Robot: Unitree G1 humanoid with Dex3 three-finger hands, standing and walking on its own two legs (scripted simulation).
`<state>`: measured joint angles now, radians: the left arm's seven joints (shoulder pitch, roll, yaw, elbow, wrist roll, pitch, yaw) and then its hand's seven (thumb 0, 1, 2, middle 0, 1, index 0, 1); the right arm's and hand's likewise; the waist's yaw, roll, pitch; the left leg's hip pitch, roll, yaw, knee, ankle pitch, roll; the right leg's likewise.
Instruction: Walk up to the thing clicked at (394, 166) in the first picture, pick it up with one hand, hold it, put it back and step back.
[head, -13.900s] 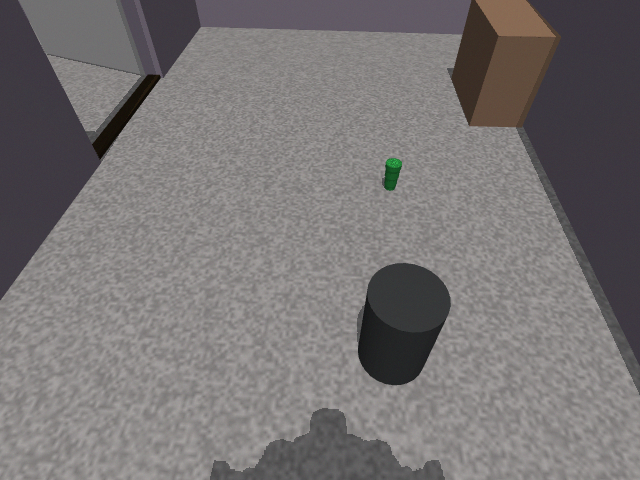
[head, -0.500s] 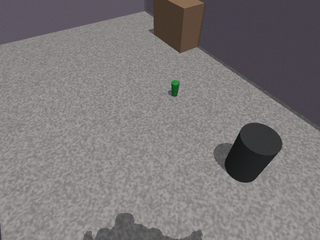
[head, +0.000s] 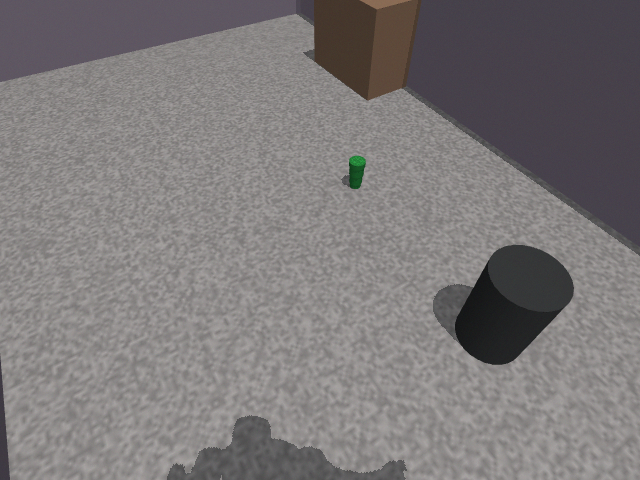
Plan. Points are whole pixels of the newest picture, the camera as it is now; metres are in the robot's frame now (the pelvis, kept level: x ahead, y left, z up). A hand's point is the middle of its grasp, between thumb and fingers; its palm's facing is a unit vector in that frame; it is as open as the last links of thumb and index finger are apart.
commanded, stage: stand
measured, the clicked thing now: (356, 173) +1.45 -0.18 -0.71
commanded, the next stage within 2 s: walk up in 1.68 s
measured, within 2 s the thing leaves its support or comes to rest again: neither
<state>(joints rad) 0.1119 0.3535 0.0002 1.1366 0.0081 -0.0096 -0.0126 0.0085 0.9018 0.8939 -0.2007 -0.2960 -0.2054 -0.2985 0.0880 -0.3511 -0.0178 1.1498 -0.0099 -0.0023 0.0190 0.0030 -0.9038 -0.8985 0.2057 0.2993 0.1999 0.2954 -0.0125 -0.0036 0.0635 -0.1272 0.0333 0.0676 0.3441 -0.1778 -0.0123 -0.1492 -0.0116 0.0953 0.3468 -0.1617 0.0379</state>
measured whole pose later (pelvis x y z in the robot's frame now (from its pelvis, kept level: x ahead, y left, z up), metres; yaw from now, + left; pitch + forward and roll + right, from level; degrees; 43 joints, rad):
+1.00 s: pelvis +0.01 +0.01 +0.00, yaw +0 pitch -3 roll +0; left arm 0.11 0.36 -0.01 1.13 0.01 0.00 -0.01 0.01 0.90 0.89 -0.20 -0.30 -0.21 -0.30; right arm 0.11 -0.35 -0.01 1.13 -0.01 0.00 0.01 0.00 -0.90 -0.90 0.21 0.30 0.20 0.30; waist -0.01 -0.01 0.05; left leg -0.11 0.02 0.07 0.34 -0.19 0.00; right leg -0.12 -0.02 0.09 0.33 -0.17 0.05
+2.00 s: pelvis +0.07 -0.06 -0.02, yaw -3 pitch -3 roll +1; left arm 0.22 0.45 0.12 1.00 0.04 -0.05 -0.09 0.01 0.90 0.89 -0.20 -0.30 -0.20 -0.30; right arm 0.28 -0.47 -0.10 1.03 -0.05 0.00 0.07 0.00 -0.90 -0.90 0.21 0.30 0.20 0.30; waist -0.05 0.03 0.02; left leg -0.08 0.11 0.08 0.54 -0.43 0.02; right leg -0.34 -0.06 -0.04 0.59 -0.23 0.01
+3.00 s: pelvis +0.55 -0.06 -0.03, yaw +0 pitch -2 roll +0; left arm 0.23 0.40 0.08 0.85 0.04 -0.08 -0.07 0.01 0.90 0.89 -0.20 -0.30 -0.20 -0.30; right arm 0.34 -0.45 -0.06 0.87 -0.01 -0.04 0.05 0.00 -0.90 -0.90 0.21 0.30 0.20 0.30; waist -0.04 0.06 0.08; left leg -0.13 0.05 0.05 0.81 -0.51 0.04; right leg -0.43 -0.04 -0.09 0.65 -0.19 -0.02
